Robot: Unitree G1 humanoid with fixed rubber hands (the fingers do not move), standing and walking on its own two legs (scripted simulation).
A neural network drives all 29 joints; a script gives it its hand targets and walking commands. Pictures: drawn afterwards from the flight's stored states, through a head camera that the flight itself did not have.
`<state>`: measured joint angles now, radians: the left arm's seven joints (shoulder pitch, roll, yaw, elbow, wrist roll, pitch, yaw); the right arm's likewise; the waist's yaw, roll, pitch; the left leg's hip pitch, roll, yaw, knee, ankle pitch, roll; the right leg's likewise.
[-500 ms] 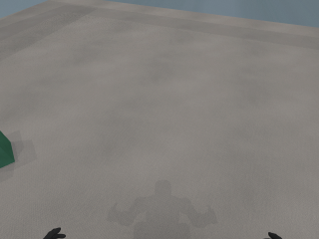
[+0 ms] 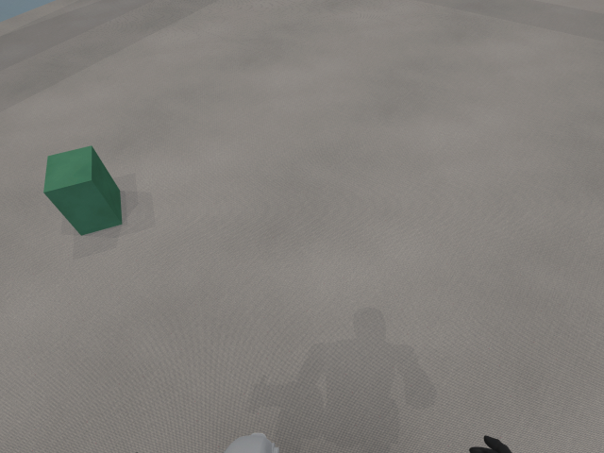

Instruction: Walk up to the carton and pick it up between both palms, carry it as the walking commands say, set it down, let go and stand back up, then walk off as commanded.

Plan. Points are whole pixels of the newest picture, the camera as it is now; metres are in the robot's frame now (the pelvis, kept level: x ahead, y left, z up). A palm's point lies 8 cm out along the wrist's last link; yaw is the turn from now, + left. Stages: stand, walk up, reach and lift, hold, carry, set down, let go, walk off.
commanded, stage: walk up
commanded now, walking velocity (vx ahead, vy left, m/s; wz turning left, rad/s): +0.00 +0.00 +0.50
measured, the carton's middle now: (86, 191) +1.14 +1.02 -0.64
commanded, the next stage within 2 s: none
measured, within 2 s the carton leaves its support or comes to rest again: neither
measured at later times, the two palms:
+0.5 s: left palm out of the picture +0.12 +0.35 -0.09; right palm out of the picture +0.10 -0.21 -0.11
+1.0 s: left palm out of the picture +0.00 +0.41 -0.14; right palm (270, 248) +0.50 +0.10 -0.12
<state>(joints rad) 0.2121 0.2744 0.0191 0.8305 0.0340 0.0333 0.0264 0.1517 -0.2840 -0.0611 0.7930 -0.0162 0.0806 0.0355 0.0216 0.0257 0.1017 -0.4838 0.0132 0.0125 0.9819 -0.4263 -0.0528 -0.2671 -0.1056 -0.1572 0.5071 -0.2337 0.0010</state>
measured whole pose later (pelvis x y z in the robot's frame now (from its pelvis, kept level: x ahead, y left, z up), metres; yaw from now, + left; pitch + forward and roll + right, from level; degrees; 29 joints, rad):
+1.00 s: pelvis +0.21 +0.21 -0.03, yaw +28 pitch +2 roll +1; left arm 0.47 0.28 0.07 0.97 0.01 -0.05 0.00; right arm -0.02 -0.27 -0.06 0.82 -0.03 -0.02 0.08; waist 0.10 -0.01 0.08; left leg -0.51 0.00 0.10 0.62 -0.13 0.05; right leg -0.06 -0.26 -0.16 0.73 -0.50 0.10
